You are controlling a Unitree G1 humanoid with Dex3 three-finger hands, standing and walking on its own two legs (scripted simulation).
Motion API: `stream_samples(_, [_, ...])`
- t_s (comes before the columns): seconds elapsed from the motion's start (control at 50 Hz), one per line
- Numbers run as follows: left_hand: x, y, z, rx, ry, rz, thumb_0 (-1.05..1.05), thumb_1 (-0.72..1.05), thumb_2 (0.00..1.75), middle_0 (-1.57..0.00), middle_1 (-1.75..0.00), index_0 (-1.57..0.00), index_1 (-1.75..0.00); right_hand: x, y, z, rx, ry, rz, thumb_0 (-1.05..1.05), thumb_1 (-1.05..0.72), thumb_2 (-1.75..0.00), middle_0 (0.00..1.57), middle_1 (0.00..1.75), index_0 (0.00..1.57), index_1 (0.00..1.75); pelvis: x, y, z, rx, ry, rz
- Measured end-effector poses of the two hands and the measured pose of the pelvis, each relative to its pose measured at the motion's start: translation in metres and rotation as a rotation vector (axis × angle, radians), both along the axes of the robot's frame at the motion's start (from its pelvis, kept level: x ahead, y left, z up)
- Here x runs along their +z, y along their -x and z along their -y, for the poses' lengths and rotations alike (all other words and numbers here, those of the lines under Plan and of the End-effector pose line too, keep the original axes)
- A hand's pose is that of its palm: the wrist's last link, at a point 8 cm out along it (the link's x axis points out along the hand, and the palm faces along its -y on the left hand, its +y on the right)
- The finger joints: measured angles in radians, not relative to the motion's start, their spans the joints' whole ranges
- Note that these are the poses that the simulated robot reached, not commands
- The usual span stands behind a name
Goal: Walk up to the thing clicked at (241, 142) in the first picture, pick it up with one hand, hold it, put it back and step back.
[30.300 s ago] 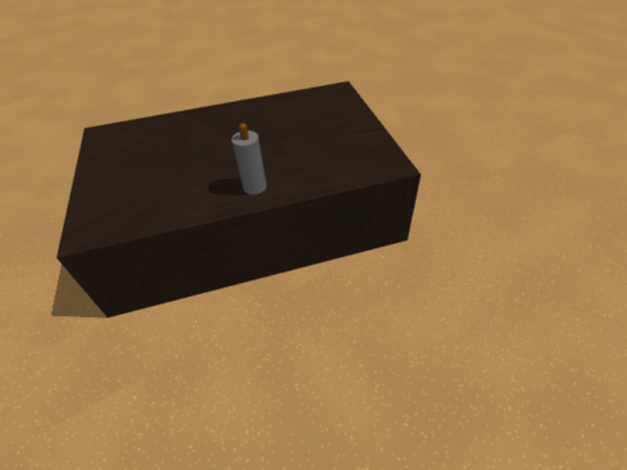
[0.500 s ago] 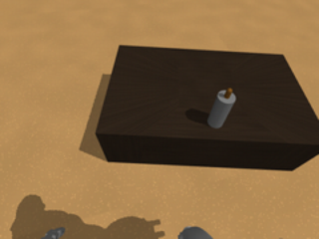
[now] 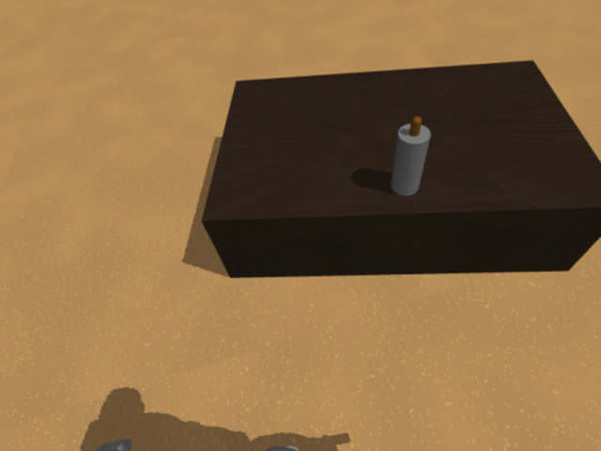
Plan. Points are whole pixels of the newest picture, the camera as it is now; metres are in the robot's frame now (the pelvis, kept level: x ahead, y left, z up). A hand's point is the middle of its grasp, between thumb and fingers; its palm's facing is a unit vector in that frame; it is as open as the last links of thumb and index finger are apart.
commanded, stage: step back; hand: right
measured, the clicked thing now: (410, 154) +0.90 -0.23 -0.27
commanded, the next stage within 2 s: stand in 1.60 s
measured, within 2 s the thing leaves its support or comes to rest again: neither
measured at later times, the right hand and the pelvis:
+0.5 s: hand out of the picture -0.04 -0.30 -0.15, palm faces -0.03 +0.92 -0.40, open 7.4 cm; pelvis -0.18 -0.03 -0.01, yaw -1 degrees
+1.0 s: hand out of the picture -0.18 -0.29 -0.14, palm faces -0.07 +0.93 -0.36, open 7.4 cm; pelvis -0.23 -0.03 +0.00, yaw +3 degrees
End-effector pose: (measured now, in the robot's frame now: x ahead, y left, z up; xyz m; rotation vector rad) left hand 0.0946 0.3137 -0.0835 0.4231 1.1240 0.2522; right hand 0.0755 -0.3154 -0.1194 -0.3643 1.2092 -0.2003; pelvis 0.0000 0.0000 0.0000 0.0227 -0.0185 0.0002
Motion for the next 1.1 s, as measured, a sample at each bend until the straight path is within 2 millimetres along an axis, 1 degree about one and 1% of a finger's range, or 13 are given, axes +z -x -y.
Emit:
stream_samples(0.08, [-0.013, 0.004, -0.009, -0.005, 0.013, 0.082, 0.01, 0.90, 0.89, -0.20, -0.30, -0.21, -0.30, -0.005, 0.035, -0.009, 0.037, 0.021, -0.051, 0.01, -0.91, -0.90, 0.20, 0.30, 0.20, 0.30, -0.011, 0.031, -0.005, 0.050, 0.018, 0.004])
stream_samples(0.16, [-0.026, 0.027, -0.008, 0.018, 0.058, 0.086, 0.01, 0.90, 0.90, -0.20, -0.30, -0.21, -0.30, 0.003, 0.066, -0.021, 0.053, 0.018, -0.063, 0.01, -0.91, -0.90, 0.20, 0.30, 0.20, 0.30, -0.010, 0.062, -0.006, 0.041, -0.011, 0.033])
stream_samples(0.22, [-0.027, 0.053, 0.001, 0.028, 0.096, 0.045, 0.01, 0.90, 0.90, -0.20, -0.30, -0.21, -0.30, 0.016, 0.080, -0.020, 0.057, 0.029, -0.043, 0.01, -0.91, -0.90, 0.20, 0.30, 0.21, 0.30, -0.001, 0.078, -0.004, 0.048, 0.033, 0.023])
stream_samples(0.32, [-0.031, 0.106, 0.012, 0.030, 0.112, -0.014, 0.01, 0.90, 0.89, -0.20, -0.30, -0.21, -0.30, 0.029, 0.085, -0.007, 0.062, 0.052, 0.037, 0.01, -0.90, -0.90, 0.20, 0.30, 0.21, 0.30, 0.003, 0.110, 0.004, 0.013, 0.041, -0.001])
stream_samples(0.44, [-0.039, 0.172, 0.025, 0.006, 0.067, -0.080, 0.01, 0.90, 0.89, -0.20, -0.30, -0.21, -0.30, 0.016, 0.099, 0.017, 0.069, 0.037, 0.139, 0.00, -0.90, -0.90, 0.20, 0.30, 0.21, 0.30, -0.012, 0.159, 0.022, -0.040, 0.027, 0.006])
stream_samples(0.48, [-0.035, 0.196, 0.034, 0.013, 0.060, -0.096, 0.01, 0.90, 0.89, -0.20, -0.30, -0.21, -0.30, 0.009, 0.112, 0.025, 0.052, 0.024, 0.145, 0.00, -0.90, -0.90, 0.20, 0.30, 0.20, 0.30, -0.012, 0.175, 0.026, -0.023, 0.069, 0.031])
stream_samples(0.54, [-0.023, 0.230, 0.038, 0.031, 0.050, -0.103, 0.01, 0.90, 0.89, -0.20, -0.30, -0.21, -0.30, 0.007, 0.138, 0.026, 0.025, -0.003, 0.122, 0.00, -0.91, -0.90, 0.20, 0.30, 0.20, 0.30, -0.006, 0.189, 0.032, -0.040, 0.019, 0.024])
stream_samples(0.6, [-0.011, 0.251, 0.036, 0.056, 0.028, -0.102, 0.01, 0.90, 0.89, -0.20, -0.30, -0.21, -0.30, 0.006, 0.167, 0.027, 0.017, -0.024, 0.091, 0.00, -0.91, -0.90, 0.20, 0.30, 0.20, 0.30, 0.001, 0.201, 0.033, -0.025, -0.007, 0.018])
stream_samples(0.72, [-0.003, 0.269, 0.019, 0.070, -0.001, -0.021, 0.01, 0.90, 0.89, -0.20, -0.30, -0.21, -0.30, -0.007, 0.221, 0.023, 0.050, -0.022, -0.022, 0.01, -0.91, -0.90, 0.20, 0.30, 0.20, 0.30, -0.003, 0.225, 0.028, 0.038, 0.014, 0.009])
stream_samples(0.8, [-0.011, 0.281, 0.003, 0.094, 0.009, 0.002, 0.01, 0.90, 0.89, -0.20, -0.30, -0.21, -0.30, -0.006, 0.245, 0.010, 0.059, -0.022, -0.060, 0.01, -0.91, -0.90, 0.20, 0.30, 0.20, 0.30, -0.006, 0.237, 0.021, 0.057, -0.019, 0.031])
stream_samples(0.86, [-0.015, 0.291, 0.004, 0.105, 0.036, -0.029, 0.01, 0.90, 0.90, -0.20, -0.30, -0.21, -0.30, 0.002, 0.256, 0.004, 0.046, -0.032, -0.036, 0.01, -0.91, -0.90, 0.20, 0.30, 0.20, 0.30, -0.001, 0.238, 0.019, 0.059, -0.009, 0.026])
stream_samples(0.98, [-0.017, 0.292, 0.016, 0.087, 0.075, -0.055, 0.01, 0.90, 0.90, -0.20, -0.30, -0.21, -0.30, 0.014, 0.259, 0.014, 0.034, -0.023, -0.014, 0.01, -0.90, -0.90, 0.20, 0.30, 0.21, 0.30, 0.005, 0.235, 0.028, 0.053, 0.004, 0.025])
stream_samples(1.1, [-0.022, 0.279, 0.041, 0.085, 0.063, -0.043, 0.01, 0.90, 0.90, -0.20, -0.30, -0.21, -0.30, 0.001, 0.240, 0.043, 0.018, -0.010, -0.011, 0.01, -0.90, -0.90, 0.20, 0.30, 0.21, 0.30, -0.004, 0.222, 0.046, 0.052, 0.037, 0.038])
